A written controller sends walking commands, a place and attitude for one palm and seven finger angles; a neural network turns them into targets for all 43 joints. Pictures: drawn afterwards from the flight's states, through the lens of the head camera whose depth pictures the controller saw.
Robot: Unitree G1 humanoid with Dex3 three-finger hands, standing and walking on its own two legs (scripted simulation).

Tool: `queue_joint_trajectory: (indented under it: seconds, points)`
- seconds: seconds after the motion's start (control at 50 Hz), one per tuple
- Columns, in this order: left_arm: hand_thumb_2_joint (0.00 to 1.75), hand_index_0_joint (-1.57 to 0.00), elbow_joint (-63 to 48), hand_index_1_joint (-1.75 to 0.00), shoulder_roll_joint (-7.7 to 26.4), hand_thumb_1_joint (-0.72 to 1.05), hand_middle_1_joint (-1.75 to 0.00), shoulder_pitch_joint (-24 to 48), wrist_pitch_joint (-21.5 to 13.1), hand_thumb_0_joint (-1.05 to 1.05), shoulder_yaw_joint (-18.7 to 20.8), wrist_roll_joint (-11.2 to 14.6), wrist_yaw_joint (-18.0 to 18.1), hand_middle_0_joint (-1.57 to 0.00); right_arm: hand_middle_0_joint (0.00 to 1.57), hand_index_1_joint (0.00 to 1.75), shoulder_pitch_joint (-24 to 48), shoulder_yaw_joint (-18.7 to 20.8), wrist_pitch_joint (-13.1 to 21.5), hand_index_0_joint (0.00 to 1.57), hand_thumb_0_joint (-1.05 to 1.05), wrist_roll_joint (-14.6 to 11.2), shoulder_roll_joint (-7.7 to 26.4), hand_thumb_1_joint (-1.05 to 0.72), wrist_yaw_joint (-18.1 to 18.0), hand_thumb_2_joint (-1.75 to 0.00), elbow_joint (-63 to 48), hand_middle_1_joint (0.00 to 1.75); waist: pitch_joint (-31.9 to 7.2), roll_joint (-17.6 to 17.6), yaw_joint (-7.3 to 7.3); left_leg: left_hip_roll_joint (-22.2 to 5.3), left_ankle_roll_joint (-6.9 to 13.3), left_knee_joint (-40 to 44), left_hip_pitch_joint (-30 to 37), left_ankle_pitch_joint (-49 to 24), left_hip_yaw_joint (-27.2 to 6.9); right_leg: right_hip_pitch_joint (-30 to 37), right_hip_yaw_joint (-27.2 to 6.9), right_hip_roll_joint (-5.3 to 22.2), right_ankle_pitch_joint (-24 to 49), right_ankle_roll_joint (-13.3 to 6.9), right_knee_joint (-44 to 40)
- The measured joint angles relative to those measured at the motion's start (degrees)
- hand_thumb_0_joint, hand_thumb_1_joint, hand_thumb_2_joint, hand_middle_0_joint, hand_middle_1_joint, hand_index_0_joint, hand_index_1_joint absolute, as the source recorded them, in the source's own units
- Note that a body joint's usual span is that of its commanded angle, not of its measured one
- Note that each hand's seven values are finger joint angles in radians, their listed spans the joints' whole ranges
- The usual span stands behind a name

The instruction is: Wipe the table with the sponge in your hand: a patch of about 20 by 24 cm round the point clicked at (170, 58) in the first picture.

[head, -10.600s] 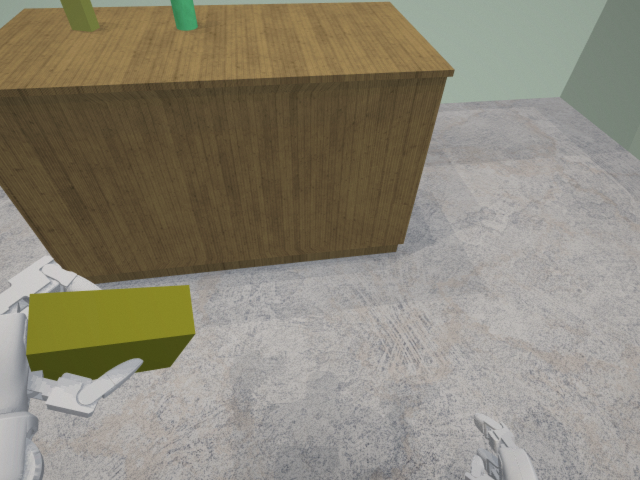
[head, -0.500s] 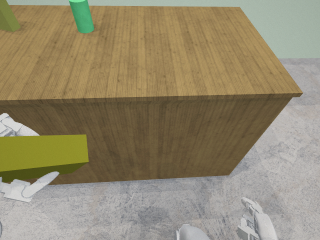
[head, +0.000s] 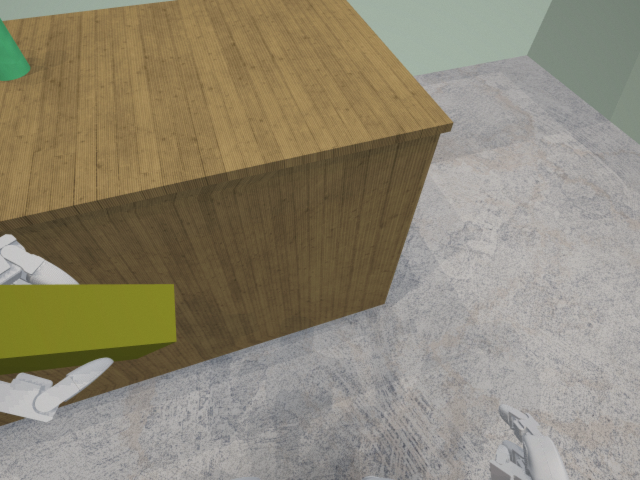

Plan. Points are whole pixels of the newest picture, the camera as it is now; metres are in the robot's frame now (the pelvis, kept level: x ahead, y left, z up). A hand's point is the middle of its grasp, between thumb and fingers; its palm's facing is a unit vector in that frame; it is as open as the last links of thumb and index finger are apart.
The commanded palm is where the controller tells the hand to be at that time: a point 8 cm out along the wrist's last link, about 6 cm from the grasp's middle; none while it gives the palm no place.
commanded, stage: take the last steps up to it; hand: left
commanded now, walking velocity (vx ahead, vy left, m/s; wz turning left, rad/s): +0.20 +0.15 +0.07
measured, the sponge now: (105, 328) +0.23 +0.20 +0.15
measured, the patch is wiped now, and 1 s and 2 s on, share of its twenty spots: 0.00 0.00 0.00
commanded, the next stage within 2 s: come to a stop and stand still in 1.14 s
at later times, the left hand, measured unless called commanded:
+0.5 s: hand out of the picture +0.21 +0.28 +0.16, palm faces +0.41 -0.80 -0.43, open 9.5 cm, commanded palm +0.16 +0.32 +0.18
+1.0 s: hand (2, 279) +0.27 +0.30 +0.17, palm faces +0.36 -0.79 -0.50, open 9.5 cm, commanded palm +0.21 +0.35 +0.18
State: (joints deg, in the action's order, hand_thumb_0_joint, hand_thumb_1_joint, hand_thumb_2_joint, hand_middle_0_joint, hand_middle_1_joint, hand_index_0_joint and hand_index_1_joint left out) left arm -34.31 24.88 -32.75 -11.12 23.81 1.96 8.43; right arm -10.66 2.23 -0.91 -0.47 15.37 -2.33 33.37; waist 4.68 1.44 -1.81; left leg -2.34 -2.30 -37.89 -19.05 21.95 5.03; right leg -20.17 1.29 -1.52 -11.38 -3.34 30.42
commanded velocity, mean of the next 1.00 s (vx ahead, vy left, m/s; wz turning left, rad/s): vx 0.19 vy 0.15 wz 0.02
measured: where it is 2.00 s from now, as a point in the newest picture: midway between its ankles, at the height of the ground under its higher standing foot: outside the picture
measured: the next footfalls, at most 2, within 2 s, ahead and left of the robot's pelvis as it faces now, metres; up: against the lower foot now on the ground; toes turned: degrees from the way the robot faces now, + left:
left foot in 0.04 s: +0.06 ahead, +0.14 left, +0.00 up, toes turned +8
right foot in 0.70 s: +0.08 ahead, -0.06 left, +0.00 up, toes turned -8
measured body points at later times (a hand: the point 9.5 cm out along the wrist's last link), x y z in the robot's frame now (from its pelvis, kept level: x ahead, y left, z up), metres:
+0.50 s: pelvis +0.01 +0.03 -0.01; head +0.02 +0.04 +0.44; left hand +0.19 +0.32 +0.18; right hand +0.17 -0.19 -0.10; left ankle +0.02 +0.14 -0.73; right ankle +0.00 -0.09 -0.72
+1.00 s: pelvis +0.06 +0.06 +0.00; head +0.11 +0.06 +0.45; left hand +0.24 +0.34 +0.19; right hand +0.22 -0.19 -0.10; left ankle +0.10 +0.21 -0.72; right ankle +0.04 -0.05 -0.73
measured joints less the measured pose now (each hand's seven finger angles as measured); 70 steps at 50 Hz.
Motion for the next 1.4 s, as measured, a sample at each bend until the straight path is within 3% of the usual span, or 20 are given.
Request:
queue_joint_trajectory:
  seconds: [0.04,0.1,0.16,0.24,0.34,0.42,0.46,0.5,0.56,0.66,0.72,0.78,0.84,0.96,1.04,1.1,1.16,1.26,1.32,1.4]
  points:
    - [1.00,-0.81,0.5,-1.33,-0.9,-0.43,-1.34,1.3,0.6,-0.01,-1.3,-0.4,0.2,-0.80,0.20,0.29,-0.9,0.4,0.4,0.20,0.01,-0.1,0.4,-0.91,-0.6,-0.90,0.0,0.30,-0.9,-0.4,-0.13,-0.2,1.5,7.0,3.6,-4.0,-0.3,0.1,0.9,-0.5,-0.3,0.3,0.7]
    - [1.00,-0.81,2.8,-1.33,-2.2,-0.43,-1.34,2.8,0.5,-0.01,-3.0,-1.1,0.3,-0.80,0.19,0.29,-1.9,0.1,1.1,0.20,0.01,0.0,-0.7,-0.91,-1.5,-0.90,0.3,0.30,-1.7,0.8,1.00,-0.1,2.5,7.4,4.7,-6.9,0.4,0.6,0.5,-0.2,-5.1,1.4,2.5]
    - [1.00,-0.81,4.9,-1.33,-2.9,-0.43,-1.34,3.4,0.2,-0.01,-3.9,-2.0,0.3,-0.80,0.19,0.29,-3.6,-0.6,3.0,0.20,0.01,0.2,-2.0,-0.91,-1.9,-0.90,-0.2,0.30,-3.6,-0.4,0.84,-0.5,2.9,6.5,4.2,-5.9,-0.8,1.8,1.9,0.5,-10.0,2.7,5.3]
    - [1.00,-0.81,6.5,-1.33,-3.3,-0.43,-1.34,4.6,-0.7,-0.01,-3.6,-2.1,0.6,-0.80,0.20,0.29,-3.8,-2.1,5.0,0.20,0.01,0.5,-3.7,-0.90,-1.3,-0.90,0.4,0.30,-4.4,-1.7,1.62,-0.9,2.3,3.0,2.4,-4.2,-1.4,4.2,2.6,1.2,-3.9,2.3,1.9]
    - [1.00,-0.81,8.2,-1.33,-5.3,-0.43,-1.34,7.5,-0.8,-0.01,-5.3,-1.7,0.4,-0.80,0.20,0.30,-2.7,-2.8,4.2,0.20,0.01,0.5,-4.6,-0.90,-0.3,-0.90,3.1,0.30,-4.1,-1.5,2.31,0.9,2.7,-4.3,0.2,2.9,-1.3,4.1,2.6,3.1,-5.9,2.0,3.5]
    - [1.00,-0.81,7.2,-1.33,-5.2,-0.43,-1.34,7.1,-1.2,-0.01,-5.2,-1.6,0.4,-0.80,0.20,0.30,-1.9,-3.2,3.3,0.20,0.01,0.7,-4.4,-0.90,-0.1,-0.90,3.0,0.30,-2.7,-0.6,1.85,0.9,2.9,4.3,3.2,-1.5,0.2,4.9,2.3,4.8,-6.0,3.5,3.4]
    - [1.00,-0.81,6.2,-1.33,-4.4,-0.43,-1.34,6.4,-1.3,-0.01,-4.5,-1.4,0.4,-0.80,0.20,0.30,-1.5,-2.7,3.4,0.20,0.01,0.6,-4.4,-0.90,-0.3,-0.90,2.1,0.30,-1.6,0.0,1.95,1.3,3.3,5.8,4.1,-7.7,1.4,4.2,1.4,5.5,-7.7,3.9,6.2]
    - [1.00,-0.81,6.5,-1.33,-3.7,-0.43,-1.34,5.5,-1.5,-0.01,-3.7,-1.5,0.3,-0.80,0.20,0.30,-1.3,-2.2,3.8,0.20,0.01,0.5,-5.0,-0.90,-0.5,-0.90,1.8,0.30,-1.5,0.1,2.19,1.5,3.9,4.6,4.1,-5.9,2.4,1.8,0.7,5.4,-14.6,3.9,13.3]
    - [1.00,-0.81,7.1,-1.33,-3.0,-0.43,-1.34,5.1,-0.8,-0.01,-3.4,-1.7,0.2,-0.80,0.20,0.30,-1.6,-2.0,5.2,0.20,0.01,0.6,-5.6,-0.90,-0.5,-0.90,1.9,0.30,-1.6,-1.3,1.86,0.9,4.3,5.5,4.7,-4.8,2.0,-0.5,2.3,4.4,-18.1,4.3,20.3]
    - [1.00,-0.81,5.9,-1.33,-3.2,-0.43,-1.34,4.2,-0.5,-0.01,-3.7,-1.2,0.3,-0.80,0.20,0.30,-2.1,-2.7,6.4,0.20,0.01,0.3,-5.7,-0.90,-0.1,-0.90,2.0,0.30,-1.4,-3.0,2.07,0.2,3.7,7.0,5.8,-4.9,2.1,1.6,6.4,3.7,-14.5,4.7,10.9]
    - [1.00,-0.81,5.9,-1.33,-2.8,-0.43,-1.34,4.6,-1.1,-0.01,-3.8,-1.5,0.1,-0.80,0.20,0.30,-2.0,-2.7,5.9,0.20,0.01,0.3,-5.1,-0.90,-0.3,-0.90,1.9,0.30,-1.4,-4.0,1.69,-0.1,3.3,2.4,4.0,-2.3,1.7,4.4,8.1,3.4,-4.3,2.4,2.5]
    - [1.00,-0.81,7.5,-1.33,-3.5,-0.43,-1.34,6.2,-1.6,-0.01,-4.4,-1.1,-0.5,-0.80,0.20,0.30,-0.7,-1.8,4.3,0.20,0.01,0.1,-4.0,-0.90,0.0,-0.90,3.7,0.30,-0.7,-4.2,1.17,0.8,2.1,-13.3,-1.9,3.5,-0.6,4.3,8.7,4.1,-6.7,0.5,4.7]
    - [1.00,-0.81,7.6,-1.33,-4.4,-0.43,-1.34,5.3,-2.1,-0.01,-4.0,-1.0,-0.5,-0.80,0.20,0.30,0.1,-1.4,2.7,0.20,0.01,0.2,-3.1,-0.90,0.2,-0.90,4.1,0.30,-0.1,-2.8,0.82,0.5,1.1,-22.3,-6.9,2.6,-1.4,5.5,8.1,5.1,-6.8,1.1,2.4]
    - [1.00,-0.81,3.3,-1.33,-3.4,-0.43,-1.34,1.5,-2.7,-0.01,-3.0,-1.6,0.3,-0.80,0.20,0.29,-0.2,-0.3,2.5,0.20,0.01,0.7,-1.8,-0.90,-0.2,-0.90,1.9,0.30,1.4,0.8,0.89,-1.8,1.2,-4.0,-4.8,-2.4,1.0,6.8,6.8,8.2,-6.1,2.9,0.1]
    - [1.00,-0.81,0.5,-1.33,-2.6,-0.43,-1.34,1.3,-2.7,-0.01,-2.7,-1.5,0.8,-0.80,0.20,0.29,-0.7,0.9,3.2,0.20,0.01,0.6,-0.5,-0.90,-1.1,-0.90,0.2,0.30,1.2,0.0,1.49,-1.8,1.9,9.2,1.3,-11.2,3.0,5.7,6.1,9.1,-9.6,5.1,5.5]
    - [1.00,-0.81,2.7,-1.33,-0.9,-0.43,-1.34,4.6,-3.1,-0.01,-1.6,-1.5,0.9,-0.80,0.20,0.29,0.6,1.4,4.0,0.20,0.01,0.1,-2.7,-0.90,-1.4,-0.90,0.7,0.30,1.3,1.3,2.19,-1.1,1.9,4.6,0.2,-9.3,4.1,1.1,2.9,8.6,-18.7,5.0,18.6]
    - [1.00,-0.81,5.0,-1.33,-1.2,-0.43,-1.34,6.5,-1.7,-0.01,-1.4,-1.4,0.7,-0.80,0.20,0.29,1.1,0.1,5.0,0.20,0.01,-0.2,-5.0,-0.90,-0.9,-0.90,1.0,0.30,0.5,0.3,2.09,-1.6,2.2,3.9,0.4,-7.3,4.0,-1.6,3.9,6.5,-20.3,5.1,24.0]
    - [1.00,-0.81,3.8,-1.33,-2.7,-0.43,-1.34,5.2,-0.7,-0.01,-2.6,-0.8,0.6,-0.80,0.20,0.29,0.3,-2.8,6.4,0.20,0.01,-0.3,-7.1,-0.90,-0.2,-0.90,0.4,0.30,-0.5,-1.6,2.18,-1.7,1.7,2.6,0.5,-6.0,4.0,2.4,7.2,4.8,-11.9,4.5,8.6]
    - [1.00,-0.81,4.0,-1.33,-3.8,-0.43,-1.34,5.0,-0.7,-0.01,-4.1,-0.7,0.0,-0.80,0.20,0.30,0.3,-3.6,5.2,0.20,0.01,-0.2,-6.6,-0.90,0.0,-0.90,1.7,0.30,-0.5,-3.8,2.03,-1.5,1.3,-3.5,-1.1,-0.1,2.1,3.4,8.1,4.2,-9.0,0.5,7.9]
    - [1.00,-0.81,5.6,-1.33,-4.3,-0.43,-1.34,5.1,-0.5,0.00,-4.1,-0.3,0.0,-0.80,0.20,0.30,0.9,-4.2,3.1,0.20,0.01,-0.1,-5.7,-0.90,0.1,-0.90,3.3,0.30,0.2,-2.2,2.00,1.0,0.2,-14.4,-3.9,4.5,0.2,5.6,7.2,5.5,-8.3,0.5,4.3]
